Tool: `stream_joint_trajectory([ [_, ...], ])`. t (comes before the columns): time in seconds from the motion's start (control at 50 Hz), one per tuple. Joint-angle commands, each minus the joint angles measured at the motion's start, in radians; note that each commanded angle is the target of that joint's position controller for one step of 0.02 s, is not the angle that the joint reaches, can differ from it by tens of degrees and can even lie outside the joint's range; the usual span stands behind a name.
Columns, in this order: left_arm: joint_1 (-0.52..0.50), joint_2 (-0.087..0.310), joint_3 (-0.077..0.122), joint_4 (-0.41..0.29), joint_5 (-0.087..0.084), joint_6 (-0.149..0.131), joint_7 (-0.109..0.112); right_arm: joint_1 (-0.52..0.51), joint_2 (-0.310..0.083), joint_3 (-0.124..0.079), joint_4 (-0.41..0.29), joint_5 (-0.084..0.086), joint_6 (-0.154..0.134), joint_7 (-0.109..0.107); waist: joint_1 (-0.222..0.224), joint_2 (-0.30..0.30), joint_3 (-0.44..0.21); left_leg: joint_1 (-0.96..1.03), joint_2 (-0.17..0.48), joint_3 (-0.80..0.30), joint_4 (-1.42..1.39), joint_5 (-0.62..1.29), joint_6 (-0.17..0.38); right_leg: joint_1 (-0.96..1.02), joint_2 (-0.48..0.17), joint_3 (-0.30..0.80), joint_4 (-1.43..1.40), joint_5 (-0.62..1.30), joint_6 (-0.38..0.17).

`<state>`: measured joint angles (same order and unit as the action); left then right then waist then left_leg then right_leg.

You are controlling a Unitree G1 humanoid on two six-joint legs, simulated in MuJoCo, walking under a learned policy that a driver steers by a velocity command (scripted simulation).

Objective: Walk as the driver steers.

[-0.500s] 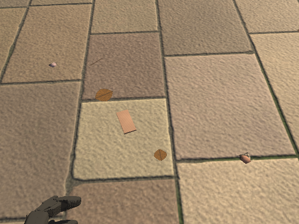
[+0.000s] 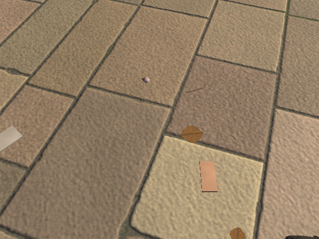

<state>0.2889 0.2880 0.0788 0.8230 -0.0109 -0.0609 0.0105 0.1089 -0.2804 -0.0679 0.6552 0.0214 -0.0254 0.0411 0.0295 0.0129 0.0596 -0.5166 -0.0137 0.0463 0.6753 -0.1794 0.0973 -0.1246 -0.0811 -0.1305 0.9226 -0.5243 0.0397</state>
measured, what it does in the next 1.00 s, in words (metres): walks ahead: right foot, then left foot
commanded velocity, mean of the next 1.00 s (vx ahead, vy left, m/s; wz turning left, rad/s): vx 0.18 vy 0.00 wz -0.17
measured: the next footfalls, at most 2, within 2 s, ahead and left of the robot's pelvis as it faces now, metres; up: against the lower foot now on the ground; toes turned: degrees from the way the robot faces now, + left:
right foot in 0.42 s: +0.40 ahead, -0.09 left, +0.00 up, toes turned +6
left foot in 0.84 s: +0.37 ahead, +0.13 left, +0.00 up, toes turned -14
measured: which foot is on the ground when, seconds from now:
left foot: down 0.00-0.44, up 0.46-0.82, down 0.84-1.00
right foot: up 0.00-0.40, down 0.42-0.84, up 0.86-1.00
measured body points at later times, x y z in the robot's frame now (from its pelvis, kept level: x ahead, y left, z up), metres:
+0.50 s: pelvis +0.24 -0.01 +0.01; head +0.27 -0.02 +0.46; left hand +0.39 +0.26 -0.08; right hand +0.38 -0.28 -0.10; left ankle +0.12 +0.09 -0.65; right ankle +0.36 -0.09 -0.71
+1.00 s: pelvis +0.29 +0.03 +0.03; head +0.32 +0.05 +0.48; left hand +0.50 +0.29 -0.08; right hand +0.35 -0.27 -0.06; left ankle +0.33 +0.14 -0.71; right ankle +0.26 -0.10 -0.63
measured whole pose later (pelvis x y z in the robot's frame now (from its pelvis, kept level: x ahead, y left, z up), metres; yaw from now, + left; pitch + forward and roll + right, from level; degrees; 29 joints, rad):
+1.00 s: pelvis +0.29 +0.03 +0.03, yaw -15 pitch +2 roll -1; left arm 0.19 0.35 0.11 0.67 -0.02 0.06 0.02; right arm 0.20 -0.25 -0.06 0.69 -0.02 0.00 -0.04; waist -0.01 -0.05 0.02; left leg -0.28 0.02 0.00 0.47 -0.23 0.01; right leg -0.58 0.09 0.11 1.14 -0.40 0.07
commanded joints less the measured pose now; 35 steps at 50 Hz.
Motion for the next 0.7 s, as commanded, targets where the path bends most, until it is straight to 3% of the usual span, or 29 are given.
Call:
stream_joint_trajectory([
  [0.02, -0.112, 0.132, 0.010, -0.163, -0.035, -0.078, -0.016, 0.289, -0.192, -0.060, -0.013, -0.008, -0.030, -0.006, -0.151, 0.109, -0.275, 0.797, 0.320, -0.718, -0.393, -0.145, 0.265, -0.721, 0.054, 0.219, 0.470, 0.036, -0.044],
  [0.04, -0.120, 0.118, 0.005, -0.160, -0.020, -0.087, -0.009, 0.231, -0.164, -0.051, -0.019, -0.003, -0.036, -0.008, -0.107, 0.030, -0.199, 0.659, 0.275, -0.593, -0.382, -0.034, 0.230, -0.687, 0.009, 0.217, 0.387, 0.123, -0.056],
  [0.06, -0.120, 0.123, 0.010, -0.151, 0.009, -0.087, -0.002, 0.168, -0.133, -0.042, -0.029, -0.005, -0.036, -0.012, -0.067, 0.008, -0.151, 0.532, 0.237, -0.504, -0.389, 0.078, 0.206, -0.621, -0.020, 0.216, 0.302, 0.174, -0.051],
  [0.08, -0.100, 0.127, 0.016, -0.149, 0.016, -0.076, -0.003, 0.135, -0.112, -0.033, -0.048, -0.016, -0.037, -0.017, -0.035, 0.025, -0.142, 0.454, 0.213, -0.458, -0.409, 0.156, 0.200, -0.554, -0.038, 0.225, 0.263, 0.210, -0.045],
  [0.14, -0.099, 0.097, 0.011, -0.149, 0.027, -0.045, -0.003, 0.127, -0.132, -0.037, -0.048, -0.016, -0.043, -0.032, -0.009, 0.018, -0.108, 0.338, 0.181, -0.371, -0.435, 0.367, 0.206, -0.508, -0.024, 0.196, 0.149, 0.257, 0.000],
  [0.18, -0.128, 0.067, -0.002, -0.148, 0.030, -0.035, -0.002, 0.132, -0.139, -0.036, -0.029, -0.020, -0.040, -0.048, -0.012, 0.025, -0.088, 0.302, 0.149, -0.253, -0.420, 0.569, 0.172, -0.493, -0.007, 0.162, 0.009, 0.355, 0.025],
  [0.24, -0.203, 0.025, -0.023, -0.144, 0.023, -0.043, -0.019, 0.175, -0.117, -0.026, 0.011, -0.018, -0.030, -0.061, -0.065, 0.065, -0.111, 0.294, 0.094, -0.141, -0.394, 0.595, 0.100, -0.382, 0.032, 0.128, -0.232, 0.617, 0.017],
  [0.28, -0.229, 0.039, -0.022, -0.143, 0.011, -0.047, -0.031, 0.199, -0.121, -0.022, 0.035, -0.023, -0.029, -0.062, -0.086, 0.076, -0.120, 0.332, 0.123, -0.150, -0.391, 0.534, 0.088, -0.348, 0.043, 0.133, -0.307, 0.709, -0.003],
  [0.34, -0.234, 0.072, -0.010, -0.149, 0.012, -0.046, -0.045, 0.176, -0.119, -0.020, 0.056, -0.032, -0.030, -0.058, -0.079, 0.074, -0.107, 0.414, 0.178, -0.170, -0.332, 0.523, 0.081, -0.361, 0.045, 0.156, -0.358, 0.625, -0.050],
  [0.38, -0.189, 0.103, 0.003, -0.146, 0.018, -0.047, -0.051, 0.141, -0.129, -0.025, 0.062, -0.026, -0.025, -0.062, -0.043, 0.073, -0.110, 0.454, 0.188, -0.170, -0.239, 0.586, 0.065, -0.333, 0.067, 0.147, -0.393, 0.535, -0.085],
  [0.4, -0.120, 0.124, 0.015, -0.128, 0.023, -0.047, -0.052, 0.116, -0.130, -0.026, 0.057, -0.019, -0.018, -0.068, -0.004, 0.062, -0.132, 0.455, 0.157, -0.146, -0.137, 0.637, 0.041, -0.255, 0.094, 0.126, -0.448, 0.567, -0.105],
  [0.42, -0.058, 0.177, 0.032, -0.123, 0.026, -0.048, -0.048, 0.135, -0.125, -0.025, 0.047, -0.028, -0.016, -0.075, 0.010, -0.006, -0.188, 0.411, 0.086, -0.104, 0.036, 0.544, -0.007, -0.122, 0.044, 0.198, -0.456, 0.863, -0.142],
  [0.44, -0.022, 0.238, 0.040, -0.143, 0.039, -0.044, -0.044, 0.215, -0.095, -0.014, 0.022, -0.050, -0.020, -0.077, -0.029, -0.176, -0.289, 0.179, -0.041, -0.056, 0.360, 0.119, -0.082, 0.133, -0.141, 0.461, -0.420, 1.206, -0.282],
  [0.46, 0.000, 0.184, 0.024, -0.141, 0.036, -0.029, -0.039, 0.263, -0.064, 0.002, 0.024, -0.050, -0.016, -0.069, -0.029, -0.300, -0.389, -0.029, -0.128, -0.104, 0.585, -0.476, -0.134, 0.283, -0.285, 0.728, -0.492, 1.220, -0.433],
  [0.48, -0.029, 0.152, 0.017, -0.161, 0.016, -0.017, -0.037, 0.250, -0.120, -0.007, 0.028, -0.029, -0.008, -0.060, -0.016, -0.185, -0.390, -0.077, -0.069, -0.188, 0.670, -0.450, -0.133, 0.238, -0.266, 0.740, -0.526, 0.952, -0.416],
  [0.5, -0.083, 0.132, 0.014, -0.182, 0.008, -0.001, -0.031, 0.177, -0.127, -0.011, 0.016, -0.015, 0.007, -0.060, -0.011, -0.106, -0.309, -0.117, -0.036, -0.177, 0.693, -0.391, -0.136, 0.146, -0.220, 0.667, -0.542, 0.719, -0.370],
  [0.52, -0.117, 0.118, 0.007, -0.190, 0.003, 0.015, -0.025, 0.129, -0.122, -0.013, 0.010, -0.020, 0.023, -0.066, -0.017, -0.032, -0.221, -0.124, -0.011, -0.164, 0.631, -0.347, -0.137, 0.010, -0.178, 0.603, -0.586, 0.571, -0.326],
  [0.54, -0.139, 0.118, 0.006, -0.197, 0.004, 0.026, -0.017, 0.104, -0.124, -0.018, -0.001, -0.028, 0.037, -0.075, -0.031, -0.034, -0.179, -0.090, 0.015, -0.163, 0.548, -0.304, -0.136, -0.091, -0.150, 0.577, -0.616, 0.453, -0.297],
  [0.58, -0.163, 0.131, 0.014, -0.208, 0.016, 0.048, -0.008, 0.109, -0.081, -0.010, -0.007, -0.031, 0.046, -0.082, -0.051, -0.113, -0.140, 0.002, -0.004, -0.121, 0.368, -0.259, -0.145, -0.207, -0.060, 0.511, -0.651, 0.366, -0.258],
  [0.62, -0.147, 0.147, 0.025, -0.212, 0.018, 0.058, 0.004, 0.120, -0.064, -0.006, 0.001, -0.031, 0.040, -0.088, -0.044, -0.146, -0.176, 0.045, -0.019, -0.116, 0.267, -0.239, -0.160, -0.199, -0.044, 0.501, -0.642, 0.384, -0.262],
  [0.7, -0.145, 0.164, 0.038, -0.224, 0.004, 0.073, 0.018, 0.091, -0.069, -0.008, 0.000, -0.028, 0.031, -0.087, -0.022, -0.155, -0.206, 0.098, -0.024, -0.137, 0.123, -0.165, -0.168, -0.191, -0.042, 0.551, -0.631, 0.288, -0.251],
])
